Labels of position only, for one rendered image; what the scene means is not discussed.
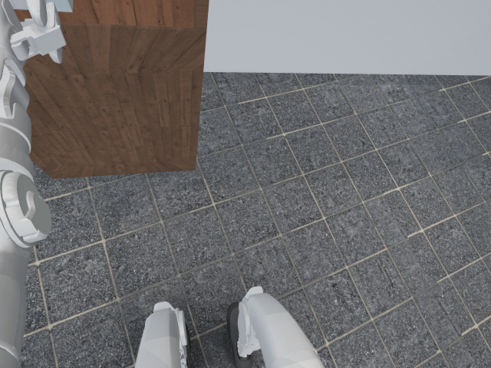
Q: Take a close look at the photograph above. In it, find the right robot foot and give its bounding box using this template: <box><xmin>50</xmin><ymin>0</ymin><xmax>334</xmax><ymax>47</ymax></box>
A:
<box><xmin>227</xmin><ymin>302</ymin><xmax>253</xmax><ymax>368</ymax></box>

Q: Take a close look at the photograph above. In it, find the cabinet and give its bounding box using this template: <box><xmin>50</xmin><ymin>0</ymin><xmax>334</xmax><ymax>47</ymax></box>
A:
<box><xmin>19</xmin><ymin>0</ymin><xmax>209</xmax><ymax>179</ymax></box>

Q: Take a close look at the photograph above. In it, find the drawer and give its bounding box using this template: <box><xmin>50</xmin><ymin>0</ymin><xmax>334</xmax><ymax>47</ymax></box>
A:
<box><xmin>14</xmin><ymin>0</ymin><xmax>194</xmax><ymax>28</ymax></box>

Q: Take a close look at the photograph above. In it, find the left robot forearm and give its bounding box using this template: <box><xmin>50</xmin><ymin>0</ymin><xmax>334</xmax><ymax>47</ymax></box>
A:
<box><xmin>0</xmin><ymin>48</ymin><xmax>35</xmax><ymax>182</ymax></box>

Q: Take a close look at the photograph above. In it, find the robot left upper arm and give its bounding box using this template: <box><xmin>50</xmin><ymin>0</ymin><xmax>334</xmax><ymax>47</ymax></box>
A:
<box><xmin>0</xmin><ymin>169</ymin><xmax>51</xmax><ymax>368</ymax></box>

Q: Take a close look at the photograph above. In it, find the robot left hand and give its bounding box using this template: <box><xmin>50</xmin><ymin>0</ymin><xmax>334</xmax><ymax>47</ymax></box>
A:
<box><xmin>0</xmin><ymin>0</ymin><xmax>67</xmax><ymax>69</ymax></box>

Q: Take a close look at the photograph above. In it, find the right robot shin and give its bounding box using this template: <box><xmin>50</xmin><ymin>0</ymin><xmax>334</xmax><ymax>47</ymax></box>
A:
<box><xmin>237</xmin><ymin>286</ymin><xmax>263</xmax><ymax>357</ymax></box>

